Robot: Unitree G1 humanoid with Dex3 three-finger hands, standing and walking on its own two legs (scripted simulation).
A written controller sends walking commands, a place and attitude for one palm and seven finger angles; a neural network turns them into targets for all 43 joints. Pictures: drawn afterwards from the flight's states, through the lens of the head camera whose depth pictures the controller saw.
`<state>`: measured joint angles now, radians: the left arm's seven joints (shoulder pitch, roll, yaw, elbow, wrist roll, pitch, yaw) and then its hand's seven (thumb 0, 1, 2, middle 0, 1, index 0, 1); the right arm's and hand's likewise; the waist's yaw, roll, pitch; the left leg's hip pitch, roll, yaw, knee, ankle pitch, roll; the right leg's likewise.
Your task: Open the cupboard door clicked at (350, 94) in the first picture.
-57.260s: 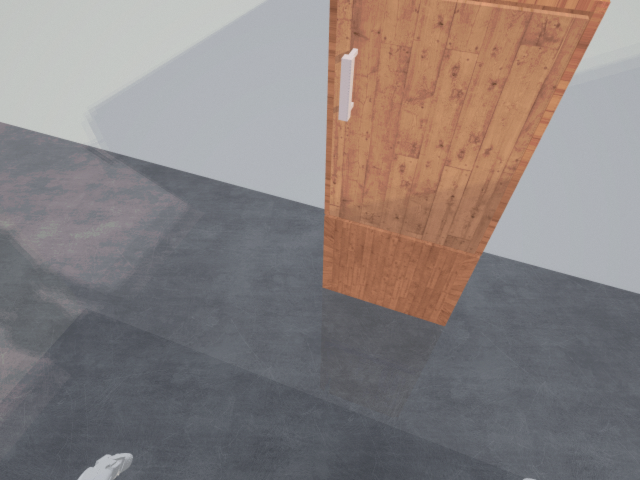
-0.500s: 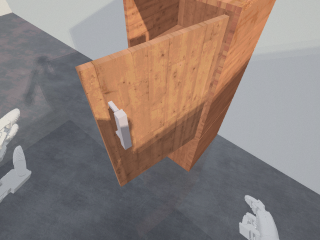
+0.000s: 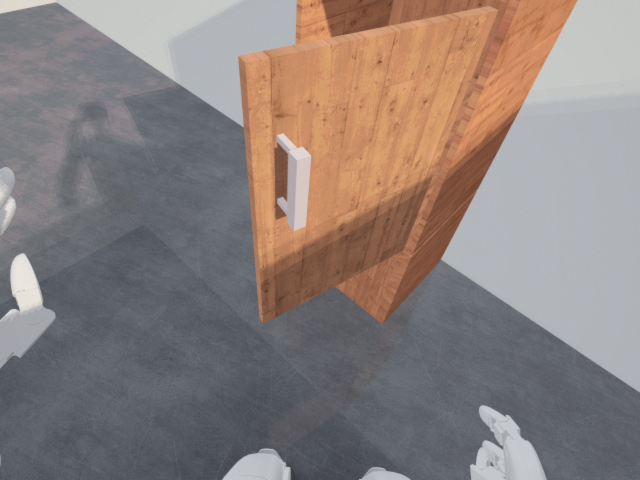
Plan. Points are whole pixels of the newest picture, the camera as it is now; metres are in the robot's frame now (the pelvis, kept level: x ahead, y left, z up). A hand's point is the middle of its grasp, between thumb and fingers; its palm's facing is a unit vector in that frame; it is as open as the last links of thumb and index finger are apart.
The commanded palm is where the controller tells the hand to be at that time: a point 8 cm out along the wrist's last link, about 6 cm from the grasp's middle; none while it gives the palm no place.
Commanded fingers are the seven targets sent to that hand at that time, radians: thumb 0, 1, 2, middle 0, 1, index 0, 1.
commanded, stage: step back with the hand held close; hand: left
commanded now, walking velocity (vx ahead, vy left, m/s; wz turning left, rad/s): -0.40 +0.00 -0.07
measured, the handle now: (290, 183) +0.48 +0.08 +0.10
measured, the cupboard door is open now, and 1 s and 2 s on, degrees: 76 76 76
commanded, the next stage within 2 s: stop stepping back and stand still in 0.22 s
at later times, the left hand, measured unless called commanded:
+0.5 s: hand out of the picture +0.09 +0.24 +0.20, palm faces +0.34 -0.84 -0.42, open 7.4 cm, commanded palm +0.04 +0.28 +0.20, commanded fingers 0.00 0.90 0.90 -0.20 -0.30 -0.20 -0.30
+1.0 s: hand out of the picture -0.03 +0.27 +0.19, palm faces +0.41 -0.81 -0.41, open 7.4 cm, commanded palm -0.09 +0.31 +0.20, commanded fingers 0.00 0.90 0.90 -0.20 -0.30 -0.20 -0.30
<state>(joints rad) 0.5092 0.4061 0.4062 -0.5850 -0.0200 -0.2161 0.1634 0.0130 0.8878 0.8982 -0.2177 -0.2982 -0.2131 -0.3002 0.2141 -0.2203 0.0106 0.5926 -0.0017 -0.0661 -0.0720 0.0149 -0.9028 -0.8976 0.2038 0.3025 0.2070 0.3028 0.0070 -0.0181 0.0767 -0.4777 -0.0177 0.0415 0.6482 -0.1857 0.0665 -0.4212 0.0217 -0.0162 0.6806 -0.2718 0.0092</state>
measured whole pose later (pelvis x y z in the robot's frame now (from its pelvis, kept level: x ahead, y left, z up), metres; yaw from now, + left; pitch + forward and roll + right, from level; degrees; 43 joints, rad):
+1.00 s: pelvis -0.26 +0.02 +0.02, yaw -5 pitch +1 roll +2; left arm 0.49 0.36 0.39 -0.38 -0.02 -0.19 0.17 0.01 0.89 0.90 -0.21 -0.30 -0.21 -0.30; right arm 0.29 -0.26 -0.02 0.67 -0.01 -0.14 -0.11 0.02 -0.90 -0.90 0.20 0.30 0.20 0.30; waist -0.01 -0.02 -0.07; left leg -0.19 0.04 0.08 0.48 -0.40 0.05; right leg -0.34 -0.05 -0.10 0.52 -0.20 -0.05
